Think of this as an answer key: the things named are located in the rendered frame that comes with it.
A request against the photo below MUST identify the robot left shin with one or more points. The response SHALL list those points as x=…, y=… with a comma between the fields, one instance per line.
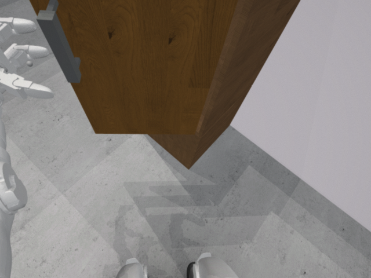
x=132, y=260

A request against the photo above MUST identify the robot right shin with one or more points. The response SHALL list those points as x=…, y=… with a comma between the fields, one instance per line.
x=204, y=255

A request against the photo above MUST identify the robot left upper arm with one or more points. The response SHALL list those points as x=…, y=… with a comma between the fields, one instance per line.
x=13, y=196

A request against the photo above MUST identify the robot left hand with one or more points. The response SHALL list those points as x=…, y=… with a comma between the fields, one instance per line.
x=15, y=56

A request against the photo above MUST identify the robot shin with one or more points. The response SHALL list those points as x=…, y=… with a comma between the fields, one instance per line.
x=204, y=255
x=132, y=260

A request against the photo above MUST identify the handle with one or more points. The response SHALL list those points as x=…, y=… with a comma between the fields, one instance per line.
x=55, y=36

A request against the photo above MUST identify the cupboard door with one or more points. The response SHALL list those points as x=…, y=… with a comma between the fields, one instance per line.
x=146, y=65

